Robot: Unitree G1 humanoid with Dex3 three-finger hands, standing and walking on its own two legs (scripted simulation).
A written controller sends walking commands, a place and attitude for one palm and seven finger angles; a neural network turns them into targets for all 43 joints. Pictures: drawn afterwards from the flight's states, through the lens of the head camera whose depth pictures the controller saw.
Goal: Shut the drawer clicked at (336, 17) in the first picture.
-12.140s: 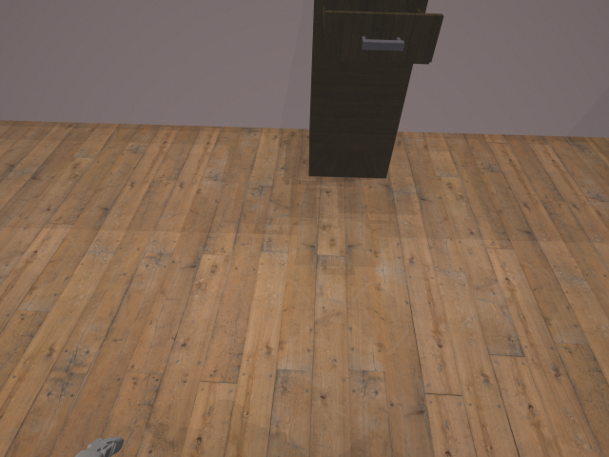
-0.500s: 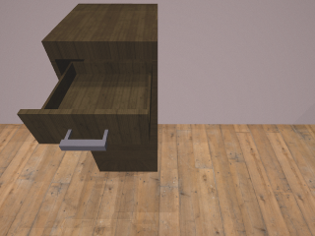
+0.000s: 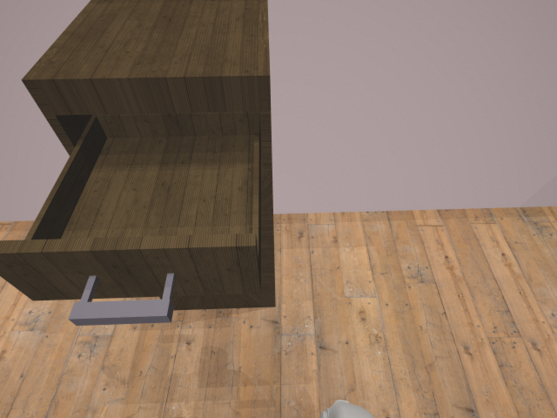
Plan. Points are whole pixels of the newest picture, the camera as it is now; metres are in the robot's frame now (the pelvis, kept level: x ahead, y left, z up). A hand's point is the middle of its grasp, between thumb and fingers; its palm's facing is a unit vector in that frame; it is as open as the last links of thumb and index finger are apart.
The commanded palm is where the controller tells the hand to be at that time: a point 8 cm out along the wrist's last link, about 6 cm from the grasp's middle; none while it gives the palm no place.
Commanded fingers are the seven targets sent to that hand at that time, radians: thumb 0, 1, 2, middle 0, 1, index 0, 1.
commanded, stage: come to a stop and stand still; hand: left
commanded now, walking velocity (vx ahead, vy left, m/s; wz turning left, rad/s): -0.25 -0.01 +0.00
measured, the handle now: (127, 297) +0.27 +0.22 +0.04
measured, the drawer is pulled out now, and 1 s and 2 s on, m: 0.29 0.29 0.29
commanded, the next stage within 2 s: look again from close up in 1.10 s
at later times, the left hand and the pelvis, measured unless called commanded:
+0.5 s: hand out of the picture +0.04 +0.21 -0.18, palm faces +0.09 -0.98 -0.19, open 7.3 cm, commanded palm none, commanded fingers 0.00 0.90 0.90 -0.20 -0.30 -0.20 -0.30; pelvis -0.02 +0.02 +0.00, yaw +2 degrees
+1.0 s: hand out of the picture -0.03 +0.13 -0.17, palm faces +0.05 -0.99 -0.14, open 7.4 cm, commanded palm none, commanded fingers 0.00 0.90 0.90 -0.20 -0.30 -0.20 -0.30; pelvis -0.01 -0.01 +0.00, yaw +0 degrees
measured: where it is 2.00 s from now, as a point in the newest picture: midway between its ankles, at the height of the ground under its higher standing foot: outside the picture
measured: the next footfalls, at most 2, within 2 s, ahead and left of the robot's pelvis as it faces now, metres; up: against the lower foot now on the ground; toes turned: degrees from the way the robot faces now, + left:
right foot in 0.06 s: +0.14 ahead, -0.11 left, +0.00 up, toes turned -6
left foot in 0.40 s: +0.03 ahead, +0.12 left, +0.00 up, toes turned +2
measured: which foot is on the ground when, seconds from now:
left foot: down 0.00-0.08, up 0.10-0.38, down 0.40-1.00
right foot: up 0.00-0.04, down 0.06-0.42, up 0.44-0.70, down 0.72-1.00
